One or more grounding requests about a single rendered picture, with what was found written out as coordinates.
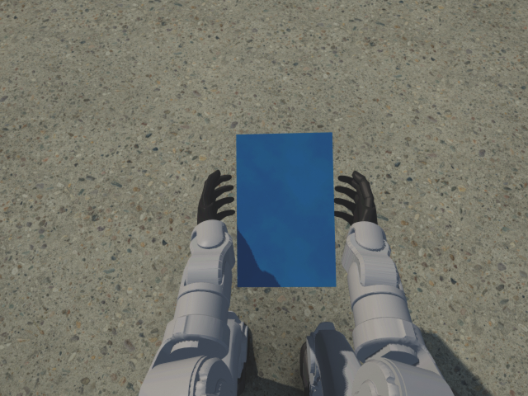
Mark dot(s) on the right robot upper arm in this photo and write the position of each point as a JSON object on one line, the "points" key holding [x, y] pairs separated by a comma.
{"points": [[384, 377]]}

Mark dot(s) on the robot right forearm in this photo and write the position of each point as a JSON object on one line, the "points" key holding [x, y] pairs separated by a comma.
{"points": [[383, 325]]}

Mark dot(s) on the left robot upper arm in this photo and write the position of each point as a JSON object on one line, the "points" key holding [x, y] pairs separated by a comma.
{"points": [[197, 376]]}

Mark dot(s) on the robot right hand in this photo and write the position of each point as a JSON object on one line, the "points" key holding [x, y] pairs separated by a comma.
{"points": [[364, 207]]}

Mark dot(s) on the robot left forearm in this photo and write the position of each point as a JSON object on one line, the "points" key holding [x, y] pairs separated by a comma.
{"points": [[199, 326]]}

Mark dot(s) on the robot left hand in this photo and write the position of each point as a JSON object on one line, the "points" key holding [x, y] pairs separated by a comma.
{"points": [[208, 207]]}

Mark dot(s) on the robot left thigh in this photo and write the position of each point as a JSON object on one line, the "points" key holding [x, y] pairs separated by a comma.
{"points": [[238, 346]]}

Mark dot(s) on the robot right shin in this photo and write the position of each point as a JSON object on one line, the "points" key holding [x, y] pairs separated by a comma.
{"points": [[315, 386]]}

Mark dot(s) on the carton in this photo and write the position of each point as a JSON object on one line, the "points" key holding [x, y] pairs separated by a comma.
{"points": [[285, 210]]}

